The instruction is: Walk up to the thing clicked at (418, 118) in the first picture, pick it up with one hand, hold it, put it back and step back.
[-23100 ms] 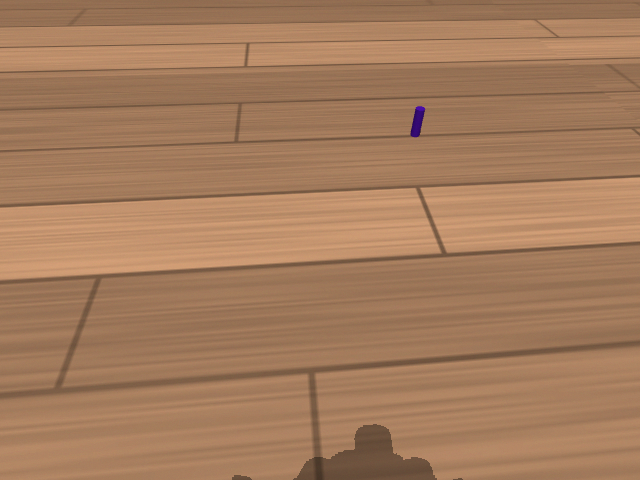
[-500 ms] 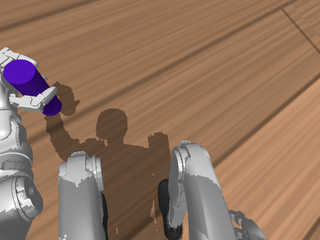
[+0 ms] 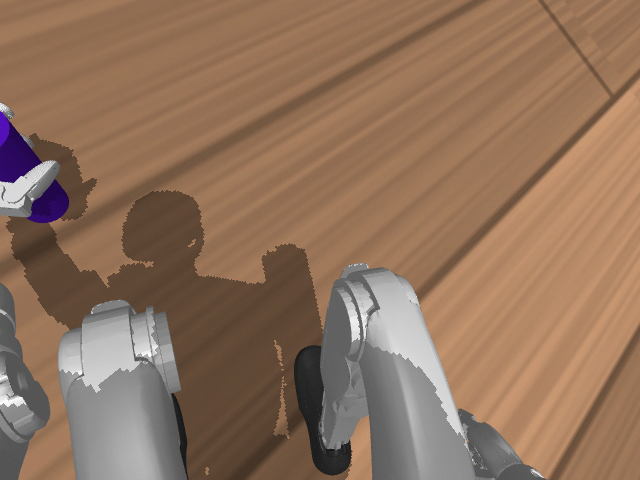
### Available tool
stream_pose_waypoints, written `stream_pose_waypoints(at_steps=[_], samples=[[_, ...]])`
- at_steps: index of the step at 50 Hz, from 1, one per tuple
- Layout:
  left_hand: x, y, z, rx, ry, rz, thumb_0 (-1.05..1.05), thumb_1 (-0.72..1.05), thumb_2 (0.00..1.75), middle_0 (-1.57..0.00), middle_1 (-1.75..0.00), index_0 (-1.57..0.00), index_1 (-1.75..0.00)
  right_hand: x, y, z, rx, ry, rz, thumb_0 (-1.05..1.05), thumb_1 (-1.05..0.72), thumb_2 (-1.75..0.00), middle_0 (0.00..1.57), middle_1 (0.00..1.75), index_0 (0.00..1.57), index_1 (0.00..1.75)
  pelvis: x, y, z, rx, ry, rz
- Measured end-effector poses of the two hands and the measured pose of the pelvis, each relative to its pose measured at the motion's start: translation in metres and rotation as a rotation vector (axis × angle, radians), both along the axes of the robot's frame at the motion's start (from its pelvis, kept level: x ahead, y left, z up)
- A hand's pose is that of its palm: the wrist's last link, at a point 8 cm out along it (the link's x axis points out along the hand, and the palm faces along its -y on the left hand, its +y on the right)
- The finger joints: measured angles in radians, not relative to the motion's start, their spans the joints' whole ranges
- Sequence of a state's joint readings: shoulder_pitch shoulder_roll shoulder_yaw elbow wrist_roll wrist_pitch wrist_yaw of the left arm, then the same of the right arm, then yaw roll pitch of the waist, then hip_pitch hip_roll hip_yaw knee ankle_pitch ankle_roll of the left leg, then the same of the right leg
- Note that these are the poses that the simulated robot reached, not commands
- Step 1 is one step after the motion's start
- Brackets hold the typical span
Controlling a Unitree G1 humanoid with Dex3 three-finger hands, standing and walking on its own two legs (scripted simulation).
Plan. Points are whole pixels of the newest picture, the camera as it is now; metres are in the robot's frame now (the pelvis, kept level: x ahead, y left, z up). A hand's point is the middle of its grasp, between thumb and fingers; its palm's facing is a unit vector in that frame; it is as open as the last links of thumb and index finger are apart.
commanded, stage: crouch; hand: left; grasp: from the side
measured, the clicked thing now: (15, 173) +0.47 +0.27 -0.10
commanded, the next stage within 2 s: lower in 0.18 s
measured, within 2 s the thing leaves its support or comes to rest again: neither
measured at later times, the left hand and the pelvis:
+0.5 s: hand (21, 171) +0.48 +0.28 -0.13, palm faces +0.24 -0.97 -0.01, open 8.6 cm; pelvis +0.00 +0.00 -0.01, yaw -3 degrees
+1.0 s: hand (39, 178) +0.49 +0.27 -0.17, palm faces +0.25 -0.97 -0.02, open 8.6 cm; pelvis -0.01 +0.01 -0.02, yaw -6 degrees
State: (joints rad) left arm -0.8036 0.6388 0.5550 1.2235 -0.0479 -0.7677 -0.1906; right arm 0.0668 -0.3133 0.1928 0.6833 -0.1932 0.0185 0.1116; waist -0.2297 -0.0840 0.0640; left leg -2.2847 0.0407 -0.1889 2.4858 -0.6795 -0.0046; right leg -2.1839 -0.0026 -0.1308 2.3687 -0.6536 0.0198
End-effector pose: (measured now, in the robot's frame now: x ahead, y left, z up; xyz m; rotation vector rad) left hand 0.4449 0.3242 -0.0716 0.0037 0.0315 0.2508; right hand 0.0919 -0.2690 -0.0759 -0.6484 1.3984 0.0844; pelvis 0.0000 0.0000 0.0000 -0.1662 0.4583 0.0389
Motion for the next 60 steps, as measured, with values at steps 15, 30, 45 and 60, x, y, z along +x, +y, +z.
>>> stream_pose_waypoints(at_steps=[15,30,45,60], samples=[[0.004,0.004,-0.027,0.000,0.010,0.017,0.01,-0.33,1.08,-0.89,-1.22,-0.87,-1.21,0.002,0.000,-0.001,-0.036,0.021,0.057,0.00,-0.90,-0.90,0.20,0.30,0.21,0.30,-0.001,0.002,-0.011,-0.026,-0.044,-0.018],[0.004,0.000,-0.067,-0.024,0.052,0.020,0.01,-0.33,1.08,-0.89,-1.22,-0.87,-1.21,0.002,0.008,0.009,-0.081,0.058,0.156,0.00,-0.91,-0.90,0.20,0.30,0.21,0.30,-0.004,0.004,-0.016,-0.061,-0.098,-0.035],[0.014,-0.001,-0.094,-0.015,0.052,0.018,0.01,-0.33,1.08,-0.89,-1.22,-0.87,-1.21,0.011,0.019,0.020,-0.143,0.094,0.272,0.00,-0.91,-0.90,0.20,0.30,0.21,0.30,-0.005,0.011,-0.018,-0.111,-0.139,-0.053],[0.014,-0.004,-0.110,-0.009,0.054,0.023,0.01,-0.32,1.08,-0.88,-1.23,-0.86,-1.22,0.013,0.029,0.029,-0.183,0.114,0.344,0.00,-0.90,-0.90,0.21,0.30,0.21,0.30,-0.008,0.016,-0.019,-0.148,-0.174,-0.067]])
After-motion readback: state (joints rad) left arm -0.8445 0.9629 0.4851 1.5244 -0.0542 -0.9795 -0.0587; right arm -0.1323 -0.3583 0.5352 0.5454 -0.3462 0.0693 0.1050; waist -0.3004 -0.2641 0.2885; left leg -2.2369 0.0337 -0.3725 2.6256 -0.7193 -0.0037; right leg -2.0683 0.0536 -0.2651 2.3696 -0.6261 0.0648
